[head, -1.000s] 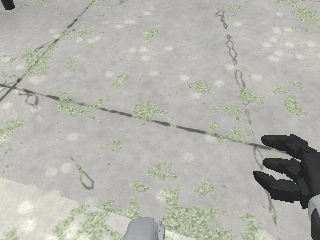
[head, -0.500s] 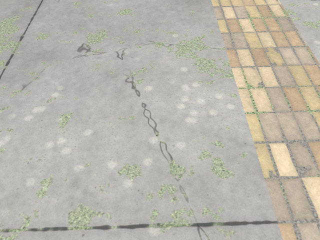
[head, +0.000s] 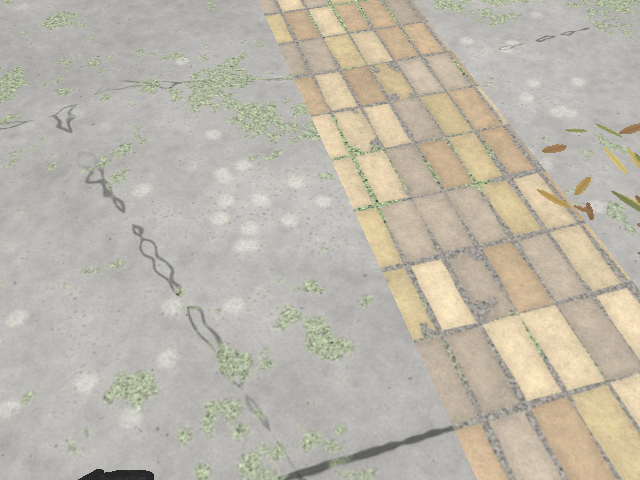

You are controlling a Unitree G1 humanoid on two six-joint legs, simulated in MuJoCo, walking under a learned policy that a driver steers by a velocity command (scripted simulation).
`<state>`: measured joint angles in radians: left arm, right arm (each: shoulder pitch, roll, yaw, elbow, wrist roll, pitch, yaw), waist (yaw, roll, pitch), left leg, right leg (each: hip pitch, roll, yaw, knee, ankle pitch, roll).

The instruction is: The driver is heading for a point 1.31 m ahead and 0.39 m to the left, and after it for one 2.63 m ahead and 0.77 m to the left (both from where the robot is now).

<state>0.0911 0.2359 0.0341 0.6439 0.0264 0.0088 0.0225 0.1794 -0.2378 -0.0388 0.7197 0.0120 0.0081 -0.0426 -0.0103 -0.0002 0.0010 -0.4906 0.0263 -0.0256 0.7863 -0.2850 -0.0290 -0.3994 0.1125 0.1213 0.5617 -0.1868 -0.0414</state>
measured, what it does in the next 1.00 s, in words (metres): steps on the spot, turning left: left foot, then right foot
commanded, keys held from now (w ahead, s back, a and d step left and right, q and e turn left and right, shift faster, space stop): q+shift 0.64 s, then e+shift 0.36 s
